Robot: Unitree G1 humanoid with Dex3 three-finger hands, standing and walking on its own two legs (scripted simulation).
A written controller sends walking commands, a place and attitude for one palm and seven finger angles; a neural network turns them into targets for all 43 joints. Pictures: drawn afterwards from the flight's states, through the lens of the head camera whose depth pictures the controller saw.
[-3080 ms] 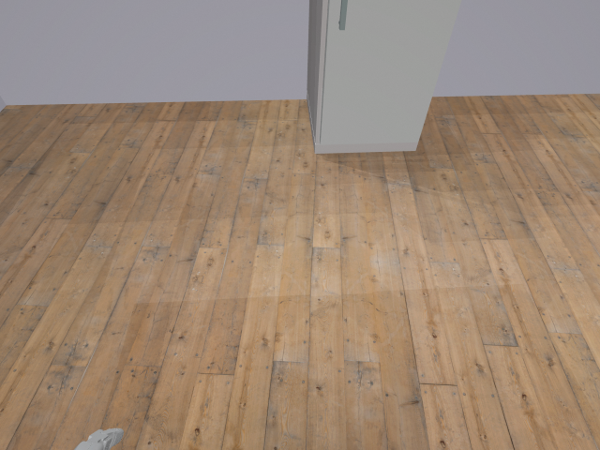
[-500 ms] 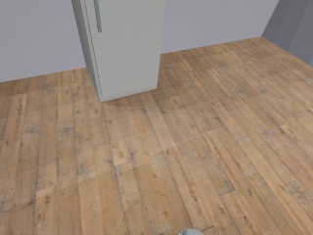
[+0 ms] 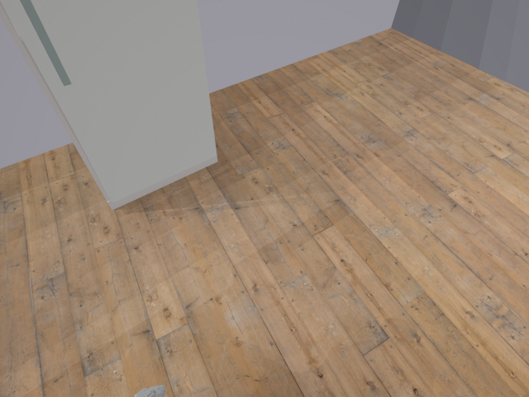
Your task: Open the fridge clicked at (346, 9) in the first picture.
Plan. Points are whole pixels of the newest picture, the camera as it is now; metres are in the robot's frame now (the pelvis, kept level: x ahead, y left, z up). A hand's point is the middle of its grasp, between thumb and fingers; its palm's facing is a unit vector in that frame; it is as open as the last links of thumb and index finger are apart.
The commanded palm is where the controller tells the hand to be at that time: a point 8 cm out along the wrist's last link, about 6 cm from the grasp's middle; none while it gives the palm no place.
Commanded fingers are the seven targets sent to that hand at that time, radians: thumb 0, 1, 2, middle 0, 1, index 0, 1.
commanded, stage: walk to a spot facing it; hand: left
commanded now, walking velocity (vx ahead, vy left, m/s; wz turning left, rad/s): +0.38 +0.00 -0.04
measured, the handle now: (31, 12) +0.96 +0.62 +0.12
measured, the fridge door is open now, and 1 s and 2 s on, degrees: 0 0 0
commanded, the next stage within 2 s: turn to face it in 0.82 s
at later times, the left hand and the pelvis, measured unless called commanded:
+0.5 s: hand (138, 386) +0.17 +0.22 -0.17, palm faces +0.04 -0.99 -0.13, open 7.4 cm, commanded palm none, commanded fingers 0.00 0.90 0.90 -0.20 -0.30 -0.20 -0.30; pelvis +0.23 +0.06 +0.01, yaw -4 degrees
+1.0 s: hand (216, 201) +0.57 +0.13 -0.15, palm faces -0.24 -0.94 -0.26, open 7.4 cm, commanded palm none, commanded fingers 0.00 0.90 0.90 -0.20 -0.30 -0.20 -0.30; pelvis +0.41 -0.03 +0.00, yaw -15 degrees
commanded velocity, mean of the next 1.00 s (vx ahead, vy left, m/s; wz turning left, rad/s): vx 0.30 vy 0.00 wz -0.17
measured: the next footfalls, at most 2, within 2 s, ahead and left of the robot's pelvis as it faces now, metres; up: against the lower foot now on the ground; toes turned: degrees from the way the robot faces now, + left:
left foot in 0.38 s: +0.33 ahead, +0.16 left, +0.00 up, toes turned +9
right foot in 0.90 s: +0.50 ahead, -0.13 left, +0.00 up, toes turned -23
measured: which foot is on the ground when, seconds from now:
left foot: up 0.00-0.36, down 0.38-0.92, up 0.94-1.00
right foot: down 0.00-0.38, up 0.40-0.88, down 0.90-1.00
